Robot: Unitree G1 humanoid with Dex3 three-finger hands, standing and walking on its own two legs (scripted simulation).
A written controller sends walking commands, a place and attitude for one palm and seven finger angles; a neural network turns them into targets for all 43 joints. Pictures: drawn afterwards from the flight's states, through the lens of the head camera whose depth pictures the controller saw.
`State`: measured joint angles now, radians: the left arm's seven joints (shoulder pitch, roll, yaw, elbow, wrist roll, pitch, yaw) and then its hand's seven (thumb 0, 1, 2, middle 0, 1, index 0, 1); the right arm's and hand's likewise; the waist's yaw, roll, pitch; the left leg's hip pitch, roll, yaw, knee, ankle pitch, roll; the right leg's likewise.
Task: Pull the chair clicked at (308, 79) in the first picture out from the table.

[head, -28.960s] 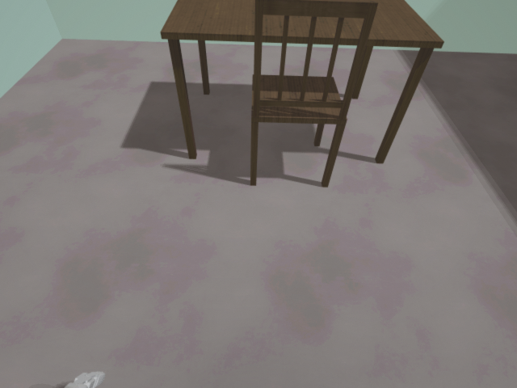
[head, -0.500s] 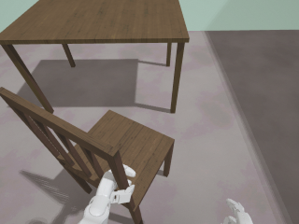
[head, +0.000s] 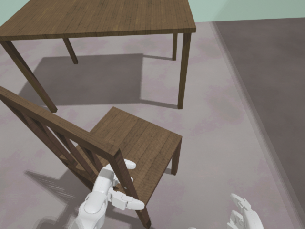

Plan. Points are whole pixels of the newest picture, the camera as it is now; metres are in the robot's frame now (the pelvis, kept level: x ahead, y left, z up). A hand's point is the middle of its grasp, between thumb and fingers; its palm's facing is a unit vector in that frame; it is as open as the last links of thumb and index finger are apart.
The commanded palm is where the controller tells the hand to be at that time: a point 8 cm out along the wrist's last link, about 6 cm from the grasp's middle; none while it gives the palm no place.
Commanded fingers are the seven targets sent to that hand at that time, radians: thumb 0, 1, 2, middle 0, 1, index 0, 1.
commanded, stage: open the thumb and straighten the fingers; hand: left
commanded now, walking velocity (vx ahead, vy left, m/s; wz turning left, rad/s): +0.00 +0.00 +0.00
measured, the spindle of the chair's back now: (77, 156) +0.35 +0.25 -0.05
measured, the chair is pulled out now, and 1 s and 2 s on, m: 0.60 0.60 0.60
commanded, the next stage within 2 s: draw the fingers out of the gap in 0.34 s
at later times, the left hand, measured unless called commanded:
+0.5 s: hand (124, 187) +0.24 +0.09 -0.04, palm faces -0.16 -0.98 -0.14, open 17.4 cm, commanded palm +0.22 +0.14 -0.02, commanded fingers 0.00 -0.55 0.20 0.00 0.00 0.00 0.00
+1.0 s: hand (117, 219) +0.17 +0.10 -0.03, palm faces -0.13 -0.98 -0.13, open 17.5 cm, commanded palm +0.14 +0.14 -0.02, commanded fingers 0.00 -0.55 0.20 0.00 0.00 0.00 0.00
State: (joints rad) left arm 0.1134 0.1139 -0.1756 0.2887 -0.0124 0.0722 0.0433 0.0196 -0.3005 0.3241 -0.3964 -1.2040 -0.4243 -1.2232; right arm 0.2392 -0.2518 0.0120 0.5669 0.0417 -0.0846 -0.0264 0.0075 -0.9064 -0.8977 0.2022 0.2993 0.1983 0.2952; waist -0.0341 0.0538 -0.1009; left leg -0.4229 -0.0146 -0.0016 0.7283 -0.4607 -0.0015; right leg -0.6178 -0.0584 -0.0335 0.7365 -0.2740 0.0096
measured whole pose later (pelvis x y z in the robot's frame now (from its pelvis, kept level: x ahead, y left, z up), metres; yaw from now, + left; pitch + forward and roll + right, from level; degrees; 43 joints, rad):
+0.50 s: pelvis +0.02 +0.00 -0.01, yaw +2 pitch +12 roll +0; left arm 0.23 0.14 -0.17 0.06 0.00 0.18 0.01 -0.01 -0.54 0.21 -0.04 -0.04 -0.02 -0.04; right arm 0.26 -0.26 0.02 0.49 0.03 -0.12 -0.06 0.01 -0.91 -0.90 0.20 0.30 0.20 0.30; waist -0.04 0.05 -0.13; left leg -0.51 -0.01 -0.04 0.85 -0.54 -0.01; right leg -0.70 -0.06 -0.07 0.85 -0.35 0.00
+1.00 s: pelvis +0.01 +0.01 -0.03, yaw +2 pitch +12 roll -1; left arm 0.60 0.16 -0.24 -0.26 0.06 0.16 0.02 -0.01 -0.54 0.21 -0.01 0.00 -0.01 0.00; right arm 0.27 -0.23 0.03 0.40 0.03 -0.15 -0.08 0.01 -0.90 -0.90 0.20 0.30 0.20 0.30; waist -0.02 0.06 -0.16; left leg -0.58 -0.02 -0.05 0.96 -0.59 0.00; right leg -0.75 -0.07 -0.08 0.93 -0.39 0.02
